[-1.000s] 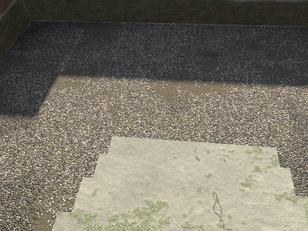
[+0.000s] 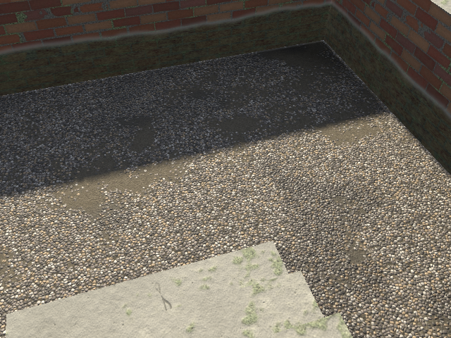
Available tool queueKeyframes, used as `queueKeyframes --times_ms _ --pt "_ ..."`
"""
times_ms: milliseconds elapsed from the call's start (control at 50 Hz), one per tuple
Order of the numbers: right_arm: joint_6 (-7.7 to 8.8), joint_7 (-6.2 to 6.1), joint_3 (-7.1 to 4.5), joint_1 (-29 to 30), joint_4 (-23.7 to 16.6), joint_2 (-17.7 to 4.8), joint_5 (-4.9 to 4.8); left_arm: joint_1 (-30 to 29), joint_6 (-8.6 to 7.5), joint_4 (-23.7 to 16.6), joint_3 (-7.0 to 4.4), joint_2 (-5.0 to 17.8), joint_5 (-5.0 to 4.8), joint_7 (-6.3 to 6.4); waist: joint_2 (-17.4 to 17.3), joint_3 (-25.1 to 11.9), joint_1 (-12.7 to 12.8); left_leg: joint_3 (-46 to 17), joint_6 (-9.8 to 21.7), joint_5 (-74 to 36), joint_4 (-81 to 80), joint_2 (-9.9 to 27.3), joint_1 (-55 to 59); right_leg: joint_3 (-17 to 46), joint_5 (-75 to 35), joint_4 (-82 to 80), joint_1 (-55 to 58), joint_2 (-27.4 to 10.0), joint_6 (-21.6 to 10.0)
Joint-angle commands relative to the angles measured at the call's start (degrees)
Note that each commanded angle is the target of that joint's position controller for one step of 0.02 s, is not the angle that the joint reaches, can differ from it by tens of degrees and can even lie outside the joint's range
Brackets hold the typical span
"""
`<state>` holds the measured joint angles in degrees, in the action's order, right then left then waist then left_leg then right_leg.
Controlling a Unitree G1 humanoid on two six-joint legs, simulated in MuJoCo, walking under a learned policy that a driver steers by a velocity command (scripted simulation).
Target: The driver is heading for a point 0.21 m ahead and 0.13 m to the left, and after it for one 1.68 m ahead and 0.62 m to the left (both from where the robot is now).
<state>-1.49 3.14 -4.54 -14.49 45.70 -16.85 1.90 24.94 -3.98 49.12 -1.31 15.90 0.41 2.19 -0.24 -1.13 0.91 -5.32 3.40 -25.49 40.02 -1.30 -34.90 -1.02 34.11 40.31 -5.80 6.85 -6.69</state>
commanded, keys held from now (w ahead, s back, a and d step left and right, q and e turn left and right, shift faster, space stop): q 0.96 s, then no key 0.04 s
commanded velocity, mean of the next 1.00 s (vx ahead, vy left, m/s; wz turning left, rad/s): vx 0.12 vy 0.00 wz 0.51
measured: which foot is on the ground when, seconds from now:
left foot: up 0.00-0.12, down 0.14-0.66, up 0.68-1.00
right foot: down 0.00-0.14, up 0.16-0.64, down 0.66-1.00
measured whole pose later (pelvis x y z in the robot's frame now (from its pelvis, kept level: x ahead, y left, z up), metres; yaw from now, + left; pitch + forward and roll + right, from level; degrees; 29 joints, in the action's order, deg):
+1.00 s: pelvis +0.17 -0.04 -0.15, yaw +34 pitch +1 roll +1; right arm -7.0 1.2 -2.3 -9.1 37.2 -15.5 0.6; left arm 19.1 1.6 40.4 -1.9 15.3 2.3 1.3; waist -0.4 0.7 2.0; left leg 0.6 0.4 24.0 57.7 -2.9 -30.2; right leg -6.4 17.7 35.1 -18.4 -3.8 -1.7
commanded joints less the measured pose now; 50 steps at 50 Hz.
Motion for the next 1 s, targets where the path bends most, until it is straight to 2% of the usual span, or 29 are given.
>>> queueKeyframes --times_ms 20,80,120,140,160,180,200,220,240,260,280,320,340,380,400,440,500,540,560,580,600,640,660,680,700,740,820,920,1000 --pt "0.69 -0.06 0.81 6.67 -3.04 -0.13 0.65 2.8 -0.64 -0.63 -0.4 4.24 1.19 0.96 -0.53 8.13 2.5 3.99 0.76 -2.45 -3.05 -2.22 5.01 6.73 -24.02 1.45 -13.24 -12.29 -1.97" --pt "1.87 -1.48 2.29 5.64 -1.57 1.88 -0.59 7.44 0.42 2.44 0.04 2.84 2.09 2.88 0.48 9.91 5.8 7.6 -0.18 -1.82 -19.74 -0.65 8.41 3.55 -41.25 14.77 -5.29 -10.93 0.24" --pt "1.88 -2.59 1.13 -8.01 3.66 -1.79 0.1 5.65 0.97 3.21 -0.14 3.92 1.94 3.45 2.67 5.04 0.6 9.95 1.11 0.89 -24.41 -0.65 18.82 3.67 -54.32 32.83 -3.19 -11.86 0.27" --pt "1.81 -2.43 0.26 -18.84 7.25 -3.36 1.0 1.6 1.15 2.38 -0.31 4.19 1.1 3.38 0.41 2.31 -5.87 8.08 4.34 -4.16 -31.02 1.94 31.6 0.85 -48.57 50.0 -10.84 -9.96 1.83" --pt "1.36 -2.35 -1.12 -23.49 8.72 -7.86 0.3 1.64 1.21 1.11 -1.16 3.05 0.45 2.43 -13.46 -1.89 -7.59 -0.98 10.23 -37.26 -18.67 11.6 54.28 -7.42 9.67 80.61 -33.37 1.07 5.34" --pt "1.9 -1.72 -1.17 -24.02 6.95 -10.15 -1.55 4.54 1.8 -2.91 -0.17 2.07 -1.86 2.56 -9.88 -13.2 -4.46 -15.14 18.65 -62.95 2.45 23.38 74.63 -1.69 18.64 89.84 -52.96 -1.4 6.89" --pt "1.64 -1.86 -1.48 -20.47 3.42 -10.08 -3.55 1.47 2.35 -3.92 0.14 3.82 -0.38 2.54 0.4 -18.41 -6.39 -17.0 22.07 -52.14 -3.05 26.14 73.87 0.94 12.7 87.91 -57.63 -5.14 7.0" --pt "1.01 -3.05 -0.87 -15.48 1.97 -8.38 -3.72 -1.42 3.03 -4.04 0.06 4.55 1.75 2.54 6.4 -13.24 -4.96 -16.19 23.12 -35.26 -8.51 25.03 61.77 0.76 7.75 83.98 -57.46 -6.39 6.95" --pt "0.96 -4.37 -0.68 -11.58 1.59 -8.41 -2.34 -4.21 3.53 -5.63 0.36 4.42 2.22 2.19 3.76 -9.44 -3.44 -21.28 25.95 -8.81 -13.1 26.71 51.88 4.13 2.02 76.66 -58.88 -8.43 6.76" --pt "1.08 -4.83 0.05 -9.5 1.64 -6.78 -1.99 -6.29 4.75 -5.57 0.03 5.03 3.45 2.21 6.15 -5.69 -1.83 -23.41 25.78 -0.96 -15.59 25.29 39.91 3.99 0.64 73.92 -55.78 -8.9 7.36" --pt "1.98 -4.48 1.6 -7.93 2.2 -4.55 -1.68 -8.15 5.75 -5.73 -0.58 5.13 3.04 2.42 9.03 -0.05 0.72 -18.27 20.78 2.45 -16.06 19.12 26.92 5.15 -11.04 61.5 -50.95 -9.85 7.71" --pt "3.23 -4.52 2.54 -5.13 1.66 -4.35 -2.16 -10.9 7.02 -7.2 0.16 2.07 1.88 1.78 5.2 4.3 2.86 -10.25 15.82 0.42 -17.27 9.69 8.63 3.0 -23.31 41.32 -39.39 -8.6 9.18" --pt "3.27 -4.78 2.99 -4.34 1.26 -3.72 -2.26 -11.68 7.02 -7.68 0.2 0.68 2.57 1.07 1.98 2.2 2.37 -10.3 13.94 -0.97 -15.88 7.17 7.1 1.71 -29.56 34.52 -34.08 -7.59 9.34" --pt "2.62 -4.98 2.4 -4.37 0.4 -4.33 -2.13 -6.71 6.73 -5.37 0.28 -1.12 3.18 0.19 -4.43 -4.43 3.03 -9.76 11.27 -12.57 -10.74 6.32 12.78 1.83 -33.9 29.31 -28.28 -7.6 8.49" --pt "2.38 -4.9 2.05 -2.6 -1.13 -5.19 -1.3 -3.36 6.61 -3.39 -0.31 0.0 2.45 0.15 -6.56 -7.65 3.93 -10.76 10.82 -13.23 -8.3 6.3 13.82 1.11 -39.11 33.45 -25.95 -7.15 7.56" --pt "0.95 -5.01 1.58 -3.0 -3.07 -4.6 -1.71 -7.64 6.53 -5.28 -1.16 2.03 2.59 0.47 -5.55 -5.83 2.33 -14.38 11.24 -9.22 -6.88 5.77 15.91 2.26 -34.26 33.4 -29.66 -7.58 7.65" --pt "-0.65 -5.12 1.02 -4.01 -5.25 -4.37 -0.73 -14.88 6.54 -8.58 -1.07 1.59 2.81 0.38 -5.31 -2.2 -0.9 -21.8 14.13 -2.02 -5.39 6.69 20.24 4.23 -23.53 32.16 -35.47 -7.58 8.2" --pt "-1.13 -5.53 0.57 -6.36 -5.61 -4.63 -1.0 -22.33 6.15 -12.24 -0.12 0.26 1.59 0.27 -5.4 2.98 -4.01 -24.1 13.56 2.24 -8.18 6.41 24.49 5.43 -7.29 14.67 -39.34 -6.49 9.34" --pt "-1.62 -5.34 0.08 -7.17 -5.53 -6.19 -0.05 -21.39 5.91 -12.12 0.12 -0.3 0.76 0.0 -9.1 1.95 -4.65 -25.65 12.81 4.55 -8.78 6.18 24.24 5.05 -3.34 11.35 -33.4 -5.12 9.45" --pt "-1.56 -4.94 0.34 -2.57 -7.27 -5.55 0.7 -12.91 5.19 -8.59 -0.33 0.99 1.13 -0.42 -10.67 -2.95 -1.61 -26.67 13.33 -0.46 -6.15 7.35 20.83 5.0 -16.04 20.14 -24.24 -5.95 7.82" --pt "-2.08 -4.87 0.18 -3.34 -7.64 -5.72 -0.02 -15.74 5.41 -10.78 -0.63 1.72 -0.47 -0.24 -8.96 0.83 -2.52 -26.62 11.66 6.1 -9.54 5.86 20.28 5.25 -0.22 4.06 -24.25 -3.98 8.11" --pt "-2.56 -4.87 -0.03 -0.09 -9.07 -6.15 -0.82 -10.2 5.26 -9.23 -0.83 1.65 -0.49 -0.05 -6.74 0.67 0.65 -27.9 7.84 22.79 -8.76 2.97 14.57 5.13 -8.69 -9.37 -9.65 -4.35 7.54" --pt "-2.52 -4.76 0.41 -1.64 -9.36 -3.09 -1.61 -7.94 4.8 -8.78 -1.38 4.44 0.64 0.17 1.78 -0.21 0.1 -21.69 4.14 41.47 0.35 -1.97 7.66 12.72 -18.21 -16.27 -0.16 -11.74 5.59" --pt "-2.44 -4.5 0.13 0.43 -13.69 -1.81 -2.82 -5.02 4.78 -8.77 -3.11 12.21 0.56 0.25 19.63 -0.14 0.51 -6.27 0.32 63.32 14.54 -13.02 -5.74 32.31 -38.81 -21.04 4.55 -26.52 -3.8" --pt "-2.1 -4.48 -1.28 2.04 -13.01 -7.49 -0.43 -3.09 4.33 -8.57 -2.41 9.02 -0.22 -0.46 13.45 -0.18 1.95 -3.83 -0.72 68.49 26.37 -9.22 -10.52 36.02 -48.49 -18.3 5.6 -29.24 -9.54" --pt "-2.16 -3.79 -1.51 2.31 -11.26 -6.64 -0.65 -7.89 4.47 -10.48 -1.57 4.79 0.43 -0.67 3.9 0.3 -0.71 -2.31 -2.37 57.96 36.5 -5.94 -7.2 23.55 -49.9 -16.88 -1.13 -25.48 -10.79" --pt "-3.9 -2.36 -0.28 2.33 -11.01 -4.1 -0.87 -8.96 4.44 -11.63 -2.07 4.63 0.84 -0.17 8.08 -2.08 -1.72 3.23 -4.01 48.15 39.18 -5.41 -3.98 8.57 -51.97 -15.52 -5.52 -19.06 -7.83" --pt "-4.87 -2.04 1.48 6.36 -12.42 -1.55 -0.6 -6.31 4.47 -11.93 -2.45 6.14 1.35 -0.4 10.09 -2.4 0.16 6.52 -4.48 46.21 23.3 -2.91 0.22 4.62 -40.25 -15.18 -6.54 -19.87 -6.55" --pt "-4.76 -1.93 2.1 6.75 -12.81 -1.03 -1.8 -6.6 5.28 -12.46 -2.7 8.01 2.36 -1.01 11.53 -2.53 0.68 9.51 -1.76 52.12 12.61 -2.92 10.42 4.77 -33.6 -14.31 -12.24 -21.63 -6.39"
